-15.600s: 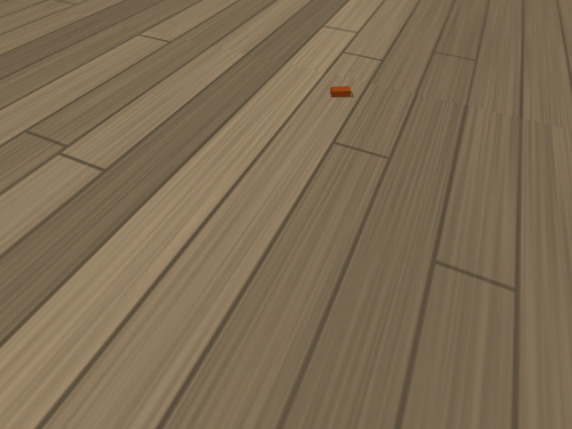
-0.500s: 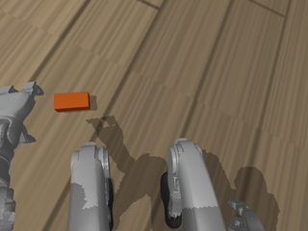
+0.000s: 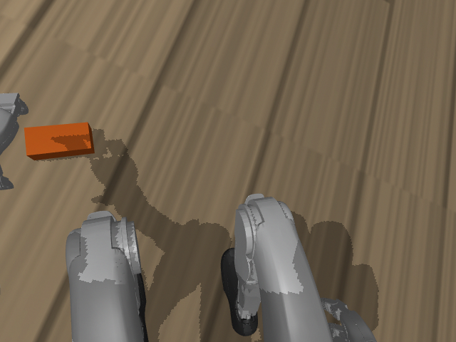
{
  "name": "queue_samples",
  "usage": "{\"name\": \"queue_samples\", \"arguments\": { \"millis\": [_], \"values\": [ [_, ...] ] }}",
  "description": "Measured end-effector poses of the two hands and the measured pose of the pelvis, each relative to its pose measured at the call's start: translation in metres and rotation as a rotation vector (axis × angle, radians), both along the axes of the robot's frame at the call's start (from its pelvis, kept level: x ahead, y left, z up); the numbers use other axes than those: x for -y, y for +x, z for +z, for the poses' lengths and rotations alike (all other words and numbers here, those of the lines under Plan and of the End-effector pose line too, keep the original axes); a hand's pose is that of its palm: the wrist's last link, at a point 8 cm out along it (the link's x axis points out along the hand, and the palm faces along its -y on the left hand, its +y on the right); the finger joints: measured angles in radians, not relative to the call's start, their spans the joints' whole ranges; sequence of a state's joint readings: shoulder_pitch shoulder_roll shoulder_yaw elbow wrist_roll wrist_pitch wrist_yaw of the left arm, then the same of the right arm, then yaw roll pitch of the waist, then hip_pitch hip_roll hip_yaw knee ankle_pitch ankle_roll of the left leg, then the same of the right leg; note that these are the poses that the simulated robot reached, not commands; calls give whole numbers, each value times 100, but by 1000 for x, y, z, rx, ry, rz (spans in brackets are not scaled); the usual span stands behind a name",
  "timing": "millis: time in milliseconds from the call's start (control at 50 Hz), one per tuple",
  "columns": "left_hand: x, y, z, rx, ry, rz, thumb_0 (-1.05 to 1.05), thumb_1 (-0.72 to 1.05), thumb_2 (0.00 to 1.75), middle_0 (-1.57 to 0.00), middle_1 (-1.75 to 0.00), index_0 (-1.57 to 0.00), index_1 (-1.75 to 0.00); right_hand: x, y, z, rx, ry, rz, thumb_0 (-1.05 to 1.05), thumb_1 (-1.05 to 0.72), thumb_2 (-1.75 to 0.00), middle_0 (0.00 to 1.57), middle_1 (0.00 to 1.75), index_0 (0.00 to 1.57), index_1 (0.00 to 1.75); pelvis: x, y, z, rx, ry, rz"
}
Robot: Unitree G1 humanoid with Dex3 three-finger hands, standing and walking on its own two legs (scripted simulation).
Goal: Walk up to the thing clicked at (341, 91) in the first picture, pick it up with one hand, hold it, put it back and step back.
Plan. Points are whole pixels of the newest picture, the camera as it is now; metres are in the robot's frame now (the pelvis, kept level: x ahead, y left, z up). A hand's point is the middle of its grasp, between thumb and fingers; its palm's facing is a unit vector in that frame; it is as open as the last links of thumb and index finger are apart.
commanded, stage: rise first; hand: left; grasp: from above
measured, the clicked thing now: (61, 141) +0.51 +0.29 -0.32
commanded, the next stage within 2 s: none
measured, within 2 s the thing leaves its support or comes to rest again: neither
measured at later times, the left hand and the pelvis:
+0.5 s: hand (13, 143) +0.46 +0.33 -0.18, palm faces -0.46 -0.07 -0.89, open 14.1 cm; pelvis +0.01 +0.00 -0.01, yaw -2 degrees
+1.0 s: hand (17, 143) +0.47 +0.33 -0.20, palm faces -0.46 -0.07 -0.89, open 14.1 cm; pelvis +0.01 +0.00 -0.03, yaw -3 degrees
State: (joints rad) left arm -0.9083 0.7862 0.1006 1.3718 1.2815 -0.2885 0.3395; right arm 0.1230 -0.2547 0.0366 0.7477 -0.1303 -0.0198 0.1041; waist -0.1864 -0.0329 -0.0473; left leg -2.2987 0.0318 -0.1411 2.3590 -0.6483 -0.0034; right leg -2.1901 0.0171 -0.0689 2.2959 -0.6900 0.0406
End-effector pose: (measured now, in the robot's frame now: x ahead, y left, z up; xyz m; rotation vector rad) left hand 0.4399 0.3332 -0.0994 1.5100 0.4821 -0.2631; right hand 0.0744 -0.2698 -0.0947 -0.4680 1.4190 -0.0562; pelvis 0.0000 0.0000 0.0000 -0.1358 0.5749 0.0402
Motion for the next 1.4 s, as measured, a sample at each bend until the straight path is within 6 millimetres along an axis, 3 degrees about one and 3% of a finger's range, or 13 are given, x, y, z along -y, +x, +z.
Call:
{"name": "queue_samples", "arguments": {
  "millis": [400,880,1400],
  "values": [
    [5,24,-24,-5,1,22,0,-52,99,-8,-100,-9,-100,1,-11,-5,-64,1,-6,0,-91,-90,21,30,20,30,-1,8,-10,-8,-14,-17],
    [7,32,-42,8,-2,25,0,-53,101,-8,-100,-9,-100,-1,-21,-13,-80,-2,16,0,-91,-90,21,30,20,30,-1,6,-24,15,-25,-27],
    [-2,31,-56,-1,-10,22,0,-53,101,-8,-100,-8,-100,-5,-24,-9,-91,-17,49,0,-91,-90,21,30,20,30,-4,6,-30,34,-45,-31]
  ]
}}
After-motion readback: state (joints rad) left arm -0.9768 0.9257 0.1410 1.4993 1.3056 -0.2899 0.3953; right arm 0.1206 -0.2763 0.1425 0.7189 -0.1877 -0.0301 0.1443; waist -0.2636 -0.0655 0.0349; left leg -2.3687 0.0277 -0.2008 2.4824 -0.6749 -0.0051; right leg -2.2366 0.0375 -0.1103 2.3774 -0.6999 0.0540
